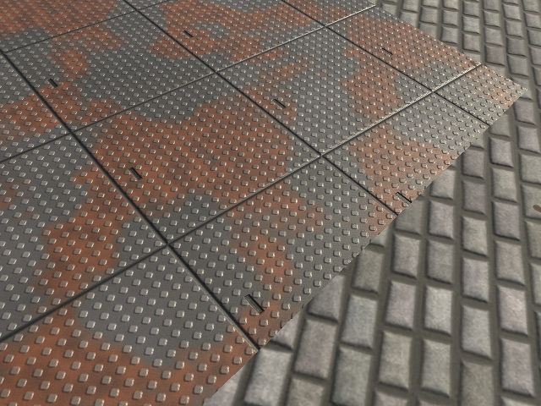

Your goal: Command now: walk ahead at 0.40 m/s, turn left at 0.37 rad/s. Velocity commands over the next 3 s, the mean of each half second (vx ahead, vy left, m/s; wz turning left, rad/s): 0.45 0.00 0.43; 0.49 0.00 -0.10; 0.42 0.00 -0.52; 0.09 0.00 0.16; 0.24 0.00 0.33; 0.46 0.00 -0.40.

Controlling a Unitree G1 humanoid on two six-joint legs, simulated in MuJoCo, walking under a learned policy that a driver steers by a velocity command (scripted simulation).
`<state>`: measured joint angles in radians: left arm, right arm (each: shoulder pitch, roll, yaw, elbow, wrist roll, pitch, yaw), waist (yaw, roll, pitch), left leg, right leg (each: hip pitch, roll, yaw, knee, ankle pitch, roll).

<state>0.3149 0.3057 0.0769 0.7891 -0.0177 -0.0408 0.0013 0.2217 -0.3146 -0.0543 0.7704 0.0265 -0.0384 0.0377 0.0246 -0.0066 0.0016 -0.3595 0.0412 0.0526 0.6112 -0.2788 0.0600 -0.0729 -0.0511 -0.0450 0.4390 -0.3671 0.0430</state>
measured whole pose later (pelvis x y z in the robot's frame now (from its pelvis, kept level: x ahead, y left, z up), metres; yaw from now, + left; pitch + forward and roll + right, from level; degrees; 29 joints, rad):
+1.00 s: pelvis +0.53 +0.12 +0.00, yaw +8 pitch +2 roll -1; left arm 0.44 0.30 0.06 0.84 -0.02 -0.05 0.01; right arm 0.00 -0.26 -0.02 0.64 0.00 -0.11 0.02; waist 0.10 0.01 0.03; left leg -0.45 0.01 -0.04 0.49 -0.07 0.02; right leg -0.08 0.04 0.13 0.54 -0.44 -0.01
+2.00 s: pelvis +0.85 +0.13 +0.00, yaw +0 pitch +1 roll -2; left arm 0.10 0.29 0.07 0.77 0.00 0.03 0.03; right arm 0.19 -0.30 -0.06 0.77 0.01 0.04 0.00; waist -0.02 -0.02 0.04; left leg -0.27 0.04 0.03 0.57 -0.31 0.01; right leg -0.30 -0.05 -0.17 0.53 -0.23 -0.01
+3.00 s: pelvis +1.20 +0.17 +0.00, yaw -5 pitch +2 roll +1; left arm 0.38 0.30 0.06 0.82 -0.04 -0.04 0.02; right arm 0.08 -0.27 -0.05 0.65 0.00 -0.11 0.01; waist 0.06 -0.02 0.03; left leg -0.39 -0.03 0.01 0.52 -0.16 0.02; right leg -0.27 0.04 0.14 1.06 -0.47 -0.03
